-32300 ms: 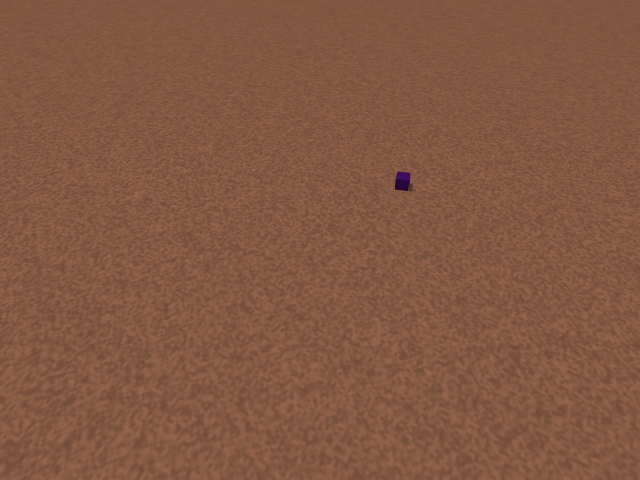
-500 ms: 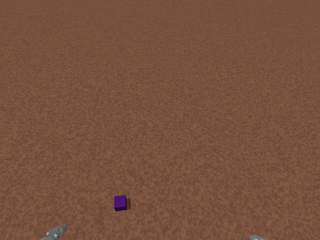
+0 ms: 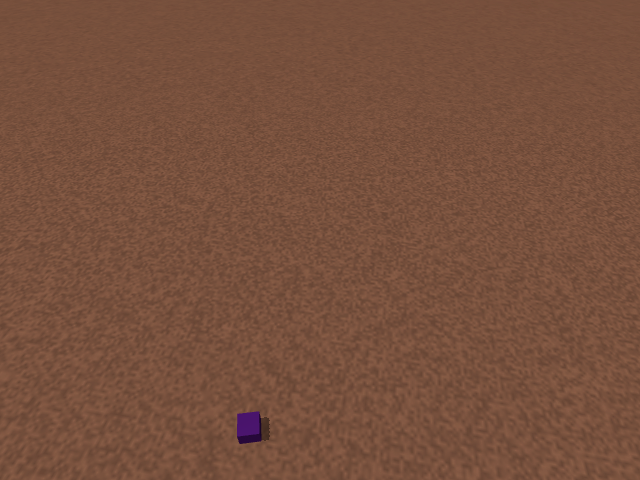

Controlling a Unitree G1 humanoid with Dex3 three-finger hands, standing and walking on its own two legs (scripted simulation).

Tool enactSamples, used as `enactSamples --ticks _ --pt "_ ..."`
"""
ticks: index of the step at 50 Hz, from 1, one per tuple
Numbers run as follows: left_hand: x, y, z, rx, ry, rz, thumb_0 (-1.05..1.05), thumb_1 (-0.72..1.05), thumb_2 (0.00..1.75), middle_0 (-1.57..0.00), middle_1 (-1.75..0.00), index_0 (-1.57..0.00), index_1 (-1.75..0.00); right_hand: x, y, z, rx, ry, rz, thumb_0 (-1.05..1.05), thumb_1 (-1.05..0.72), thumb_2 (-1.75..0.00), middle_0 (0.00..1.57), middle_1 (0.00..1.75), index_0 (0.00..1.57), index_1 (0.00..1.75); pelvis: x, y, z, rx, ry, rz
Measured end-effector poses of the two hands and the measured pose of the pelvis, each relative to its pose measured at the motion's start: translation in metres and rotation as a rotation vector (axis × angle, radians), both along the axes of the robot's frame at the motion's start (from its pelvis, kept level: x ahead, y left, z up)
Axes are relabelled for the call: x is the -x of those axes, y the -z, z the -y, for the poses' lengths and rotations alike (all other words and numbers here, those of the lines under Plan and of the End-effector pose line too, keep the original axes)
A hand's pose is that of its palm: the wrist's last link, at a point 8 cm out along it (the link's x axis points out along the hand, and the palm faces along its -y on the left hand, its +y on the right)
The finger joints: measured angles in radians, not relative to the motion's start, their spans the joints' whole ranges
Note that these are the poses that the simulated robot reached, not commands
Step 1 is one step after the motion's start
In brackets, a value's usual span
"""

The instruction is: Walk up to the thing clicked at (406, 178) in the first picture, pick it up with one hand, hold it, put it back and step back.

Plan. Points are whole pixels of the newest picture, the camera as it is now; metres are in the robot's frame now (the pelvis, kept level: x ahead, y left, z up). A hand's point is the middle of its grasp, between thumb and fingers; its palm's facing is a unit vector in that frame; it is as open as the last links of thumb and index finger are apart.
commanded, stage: stand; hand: left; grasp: from above
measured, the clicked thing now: (249, 427) +0.46 +0.21 -0.74
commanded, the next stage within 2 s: step back in 1.78 s
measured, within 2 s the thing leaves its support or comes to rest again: neither
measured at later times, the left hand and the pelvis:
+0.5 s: hand out of the picture +0.06 +0.23 -0.16, palm faces +0.02 -0.94 -0.34, open 7.4 cm; pelvis +0.00 -0.01 +0.00, yaw +0 degrees
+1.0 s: hand out of the picture +0.07 +0.23 -0.15, palm faces +0.01 -0.94 -0.34, open 7.4 cm; pelvis +0.01 -0.02 +0.01, yaw +0 degrees
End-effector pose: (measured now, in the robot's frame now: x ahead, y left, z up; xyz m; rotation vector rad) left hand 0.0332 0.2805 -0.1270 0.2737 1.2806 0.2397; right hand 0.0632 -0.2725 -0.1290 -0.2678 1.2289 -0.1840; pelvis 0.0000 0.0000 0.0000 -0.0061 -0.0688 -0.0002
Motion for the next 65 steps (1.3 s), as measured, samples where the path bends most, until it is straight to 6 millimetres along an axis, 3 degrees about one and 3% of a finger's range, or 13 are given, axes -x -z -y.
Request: enactSamples --ticks 16,37,65 --pt "-0.004 -0.007 0.0 -0.015 0.001 -0.01 0.0 0.91 0.9 -0.2 -0.3 -0.2 -0.3 0.008 -0.002 0.019 0.014 0.003 -0.039 0.0 -0.9 -0.9 0.2 0.3 0.21 0.3 0.001 -0.004 0.008 0.002 -0.005 -0.004" --pt "-0.028 -0.01 0.004 -0.008 0.014 0.015 0.0 0.91 0.9 -0.2 -0.3 -0.2 -0.3 -0.006 -0.004 0.024 0.017 -0.013 -0.031 0.0 -0.9 -0.9 0.21 0.3 0.21 0.3 -0.006 -0.005 0.013 -0.001 -0.001 -0.017" --pt "-0.038 -0.013 0.006 -0.01 0.025 0.027 0.0 0.91 0.9 -0.2 -0.3 -0.2 -0.3 -0.014 -0.007 0.034 0.023 -0.018 -0.027 0.0 -0.9 -0.9 0.2 0.3 0.21 0.3 -0.011 -0.006 0.018 -0.003 -0.004 -0.028"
